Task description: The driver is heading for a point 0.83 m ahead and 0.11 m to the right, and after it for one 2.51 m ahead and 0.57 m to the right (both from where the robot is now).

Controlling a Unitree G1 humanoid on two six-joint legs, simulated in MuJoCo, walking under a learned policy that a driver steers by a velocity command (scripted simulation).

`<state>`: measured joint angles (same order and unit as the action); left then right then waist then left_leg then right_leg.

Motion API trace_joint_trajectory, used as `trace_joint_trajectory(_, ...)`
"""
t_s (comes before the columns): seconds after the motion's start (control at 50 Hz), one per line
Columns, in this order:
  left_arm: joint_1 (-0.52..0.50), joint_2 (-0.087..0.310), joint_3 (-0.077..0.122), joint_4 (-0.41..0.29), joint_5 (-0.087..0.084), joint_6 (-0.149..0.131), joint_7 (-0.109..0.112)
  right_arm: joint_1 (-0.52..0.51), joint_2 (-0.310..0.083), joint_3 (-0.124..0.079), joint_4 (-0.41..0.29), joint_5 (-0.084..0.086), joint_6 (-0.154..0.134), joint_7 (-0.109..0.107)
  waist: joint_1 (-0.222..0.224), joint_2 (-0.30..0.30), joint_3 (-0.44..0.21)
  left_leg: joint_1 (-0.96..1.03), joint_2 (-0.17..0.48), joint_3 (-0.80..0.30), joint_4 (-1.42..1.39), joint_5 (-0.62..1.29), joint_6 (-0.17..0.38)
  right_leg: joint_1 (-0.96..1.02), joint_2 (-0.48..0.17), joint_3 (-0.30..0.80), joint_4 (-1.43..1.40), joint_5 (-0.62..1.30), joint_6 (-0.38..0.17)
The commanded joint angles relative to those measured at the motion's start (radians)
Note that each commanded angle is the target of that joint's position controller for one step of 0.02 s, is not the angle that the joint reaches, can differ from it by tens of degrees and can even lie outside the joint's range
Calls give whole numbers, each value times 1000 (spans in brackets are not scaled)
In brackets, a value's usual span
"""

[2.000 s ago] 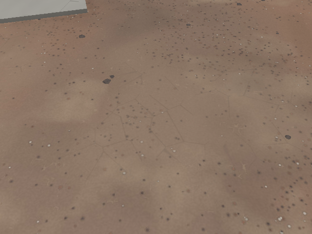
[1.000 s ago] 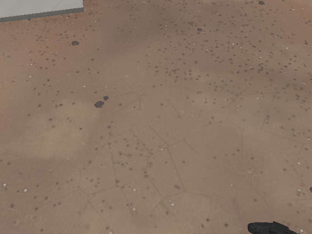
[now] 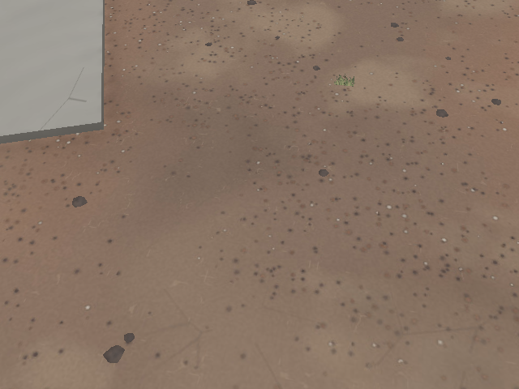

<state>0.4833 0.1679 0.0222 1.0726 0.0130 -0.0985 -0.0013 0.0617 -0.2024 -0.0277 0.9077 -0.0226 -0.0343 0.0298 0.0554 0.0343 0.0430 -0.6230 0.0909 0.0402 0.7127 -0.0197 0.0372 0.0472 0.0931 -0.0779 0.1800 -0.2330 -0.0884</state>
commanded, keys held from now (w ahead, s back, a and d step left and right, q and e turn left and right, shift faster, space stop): w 0.38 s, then w+e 0.62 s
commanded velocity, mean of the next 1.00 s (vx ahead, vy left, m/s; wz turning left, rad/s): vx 0.50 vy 0.00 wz -0.24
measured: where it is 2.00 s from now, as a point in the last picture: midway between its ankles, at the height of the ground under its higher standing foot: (321, 284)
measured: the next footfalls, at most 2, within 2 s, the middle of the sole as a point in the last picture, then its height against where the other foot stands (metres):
left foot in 0.14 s outside the picture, level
right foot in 0.74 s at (315, 371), level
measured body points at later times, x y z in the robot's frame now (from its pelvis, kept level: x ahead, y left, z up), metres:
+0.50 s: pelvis +0.26 +0.05 +0.00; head +0.28 +0.06 +0.45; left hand +0.39 +0.28 -0.14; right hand +0.20 -0.19 -0.14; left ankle +0.21 +0.10 -0.74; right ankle +0.39 -0.11 -0.68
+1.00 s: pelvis +0.52 -0.03 +0.00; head +0.55 -0.04 +0.45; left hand +0.60 +0.23 -0.13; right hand +0.60 -0.31 -0.12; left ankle +0.66 +0.12 -0.67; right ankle +0.49 -0.06 -0.74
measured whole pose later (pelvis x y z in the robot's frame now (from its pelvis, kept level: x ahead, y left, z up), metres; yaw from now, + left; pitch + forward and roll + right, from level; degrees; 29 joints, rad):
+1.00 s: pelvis +0.52 -0.03 +0.00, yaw -18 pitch +0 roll +0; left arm 0.36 0.24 0.07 0.98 0.00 -0.06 0.00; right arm 0.12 -0.23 -0.05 0.83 -0.04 -0.05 0.01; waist 0.03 0.03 0.05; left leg -0.63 0.12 -0.04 0.97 -0.20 -0.03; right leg -0.13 0.15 0.04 0.31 -0.18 -0.14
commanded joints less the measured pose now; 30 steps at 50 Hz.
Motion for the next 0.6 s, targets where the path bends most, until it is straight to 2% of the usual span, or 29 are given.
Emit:
trace_joint_trajectory(0.02, 76, 134, 21, -12, 7, -6, 11, -122, -49, -3, -85, 2, -15, -2, 2, -103, 75, -22, -31, 32, -75, 0, 16, 6, -296, 137, -30, 460, -110)
trace_joint_trajectory(0.06, 77, 143, 24, -3, 14, -2, 18, -137, -60, -7, -98, 2, -22, -3, -5, -101, 79, -13, -42, 32, -114, -63, 39, 67, -322, 139, 10, 529, -112)
trace_joint_trajectory(0.1, 44, 156, 28, -3, 16, 1, 23, -69, -70, -16, -83, 2, -33, -10, -48, -107, 47, 117, -83, 52, -165, -141, 72, 75, -322, 113, 111, 737, -92)
trace_joint_trajectory(0.12, 31, 164, 31, -2, 15, 3, 23, 35, -83, -26, -49, 1, -39, -17, -90, -107, -6, 248, -118, 66, -199, -155, 91, 65, -308, 98, 229, 850, -79)
trace_joint_trajectory(0.14, 13, 162, 29, -6, 10, 5, 20, 207, -106, -41, 11, -7, -49, -26, -160, -77, -94, 465, -129, 66, -253, -113, 118, -8, -268, 62, 419, 827, -58)
trace_joint_trajectory(0.16, 2, 135, 19, -38, -1, 2, 17, 392, -184, -65, 50, -33, -57, -38, -221, -2, -217, 736, 67, -147, -261, -184, 175, -220, -222, 31, 704, 521, -38)
trace_joint_trajectory(0.18, 120, 41, 5, -49, -37, 5, 6, 441, -268, -86, 56, -39, -51, -34, -167, 219, -327, 970, 345, -641, -374, -243, 320, -576, -25, -15, 1080, -233, 6)
trace_joint_trajectory(0.2, 49, 140, 32, -44, -6, 9, 9, 365, -220, -79, 48, 4, -38, -25, -154, 63, -263, 884, 302, -680, -439, -295, 298, -665, -62, 125, 1153, -252, -11)
trace_joint_trajectory(0.22, -40, 136, 36, -75, -3, 6, 5, 255, -167, -63, 31, 13, -38, -22, -112, 33, -118, 742, 270, -516, -460, -279, 265, -697, -110, 127, 1129, -155, -16)
trace_joint_trajectory(0.24, -86, 119, 34, -84, 0, 2, 2, 204, -112, -50, 27, 10, -46, -17, -89, -11, -52, 623, 225, -416, -498, -176, 237, -665, -142, 124, 1075, -91, -13)
trace_joint_trajectory(0.28, -78, 86, 33, -79, 22, 26, -7, 196, -52, -31, 51, 11, -59, -24, -33, 9, -15, 492, 144, -273, -538, -67, 179, -571, -179, 117, 986, -50, 6)
trace_joint_trajectory(0.3, -69, 70, 32, -76, 25, 37, -13, 223, -49, -28, 65, 10, -66, -27, -25, 18, -19, 474, 134, -241, -546, -18, 176, -547, -177, 109, 966, -43, 15)
trace_joint_trajectory(0.34, -103, 67, 34, -90, 27, 52, -21, 277, -75, -31, 89, 15, -78, -30, -15, 13, -6, 466, 118, -196, -565, 43, 179, -574, -183, 89, 927, -13, 31)
trace_joint_trajectory(0.4, -231, 78, 34, -133, 22, 64, -26, 331, -97, -32, 105, 12, -78, -32, -32, 14, 34, 490, 105, -147, -606, 36, 171, -679, -202, 70, 833, 91, 51)
trace_joint_trajectory(0.5, -400, 66, 22, -188, 4, 61, -32, 408, -84, -23, 123, 6, -81, -39, -76, 20, 66, 555, 93, -33, -619, 124, 123, -710, -170, 62, 619, 232, 44)
trace_joint_trajectory(0.6, -516, 63, 13, -236, 10, 54, -35, 475, -82, -19, 151, -2, -79, -56, -106, 21, 87, 700, 133, 50, -568, 283, 112, -707, -140, -3, 474, 214, 2)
